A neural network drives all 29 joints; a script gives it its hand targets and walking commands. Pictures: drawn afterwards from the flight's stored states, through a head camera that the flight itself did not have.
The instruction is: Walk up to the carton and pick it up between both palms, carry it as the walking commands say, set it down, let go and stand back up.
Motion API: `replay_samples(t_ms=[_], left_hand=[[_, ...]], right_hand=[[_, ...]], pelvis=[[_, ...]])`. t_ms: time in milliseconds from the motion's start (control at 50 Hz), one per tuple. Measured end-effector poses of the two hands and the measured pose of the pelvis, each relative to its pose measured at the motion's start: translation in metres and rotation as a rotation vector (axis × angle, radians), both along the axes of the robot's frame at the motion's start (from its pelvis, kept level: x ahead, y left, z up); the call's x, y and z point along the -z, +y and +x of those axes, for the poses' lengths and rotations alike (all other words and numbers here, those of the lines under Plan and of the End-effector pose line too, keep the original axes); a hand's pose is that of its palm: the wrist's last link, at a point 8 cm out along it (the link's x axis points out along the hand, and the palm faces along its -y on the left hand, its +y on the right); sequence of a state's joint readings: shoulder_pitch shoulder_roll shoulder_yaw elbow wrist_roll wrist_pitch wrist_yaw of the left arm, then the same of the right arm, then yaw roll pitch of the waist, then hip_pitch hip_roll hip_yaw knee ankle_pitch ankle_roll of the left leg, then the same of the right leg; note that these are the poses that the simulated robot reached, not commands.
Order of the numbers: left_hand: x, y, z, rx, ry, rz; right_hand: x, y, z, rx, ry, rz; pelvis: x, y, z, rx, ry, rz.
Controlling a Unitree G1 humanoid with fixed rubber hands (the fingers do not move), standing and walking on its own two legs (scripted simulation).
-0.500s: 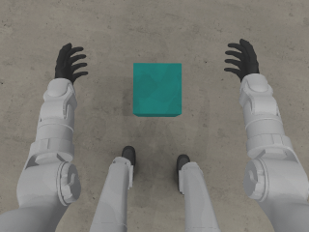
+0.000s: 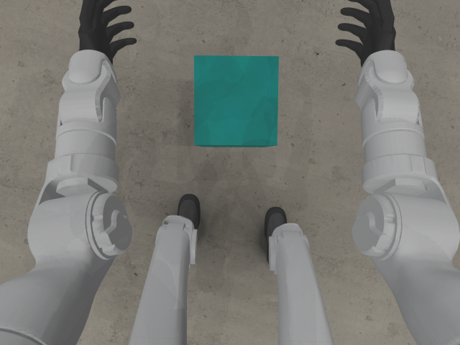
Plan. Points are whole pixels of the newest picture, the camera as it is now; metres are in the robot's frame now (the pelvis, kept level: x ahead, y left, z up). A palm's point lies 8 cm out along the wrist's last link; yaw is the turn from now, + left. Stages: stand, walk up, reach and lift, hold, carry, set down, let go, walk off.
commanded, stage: reach and lift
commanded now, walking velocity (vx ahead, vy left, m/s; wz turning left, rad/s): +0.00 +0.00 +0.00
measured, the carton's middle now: (234, 109) +0.50 +0.01 -0.51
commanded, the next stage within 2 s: none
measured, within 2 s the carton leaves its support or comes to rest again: neither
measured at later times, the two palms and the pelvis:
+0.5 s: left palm (140, 78) +0.51 +0.21 -0.28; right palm (332, 81) +0.53 -0.18 -0.28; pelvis -0.02 +0.00 -0.13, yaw -1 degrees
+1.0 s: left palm (157, 96) +0.50 +0.21 -0.41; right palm (307, 98) +0.52 -0.17 -0.41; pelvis -0.04 +0.00 -0.23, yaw -1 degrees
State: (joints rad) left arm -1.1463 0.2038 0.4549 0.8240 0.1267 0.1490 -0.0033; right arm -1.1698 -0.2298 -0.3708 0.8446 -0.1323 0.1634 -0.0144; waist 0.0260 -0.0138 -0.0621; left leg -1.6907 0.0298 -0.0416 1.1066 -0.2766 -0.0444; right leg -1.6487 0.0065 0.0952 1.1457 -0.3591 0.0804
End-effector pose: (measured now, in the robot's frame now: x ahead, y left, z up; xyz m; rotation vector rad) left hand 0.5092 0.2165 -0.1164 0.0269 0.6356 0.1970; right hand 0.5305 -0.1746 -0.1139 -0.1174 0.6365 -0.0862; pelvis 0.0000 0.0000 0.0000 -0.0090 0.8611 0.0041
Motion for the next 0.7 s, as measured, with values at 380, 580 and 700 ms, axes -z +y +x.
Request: replay_samples(t_ms=[380, 580, 700], left_hand=[[0.131, -0.004, 0.002, 0.002, 0.042, 0.014], [0.185, -0.006, 0.004, 0.006, 0.045, 0.030], [0.214, -0.006, 0.000, 0.008, 0.071, 0.022]], right_hand=[[0.133, 0.005, 0.001, 0.019, 0.042, 0.020], [0.190, -0.001, 0.001, 0.019, 0.024, 0.028], [0.224, 0.005, -0.005, 0.003, 0.060, 0.029]], pelvis=[[0.103, 0.002, -0.016, -0.009, 0.067, -0.010], [0.149, -0.004, -0.017, 0.003, 0.022, -0.003], [0.173, -0.006, -0.021, 0.011, 0.010, 0.004]])
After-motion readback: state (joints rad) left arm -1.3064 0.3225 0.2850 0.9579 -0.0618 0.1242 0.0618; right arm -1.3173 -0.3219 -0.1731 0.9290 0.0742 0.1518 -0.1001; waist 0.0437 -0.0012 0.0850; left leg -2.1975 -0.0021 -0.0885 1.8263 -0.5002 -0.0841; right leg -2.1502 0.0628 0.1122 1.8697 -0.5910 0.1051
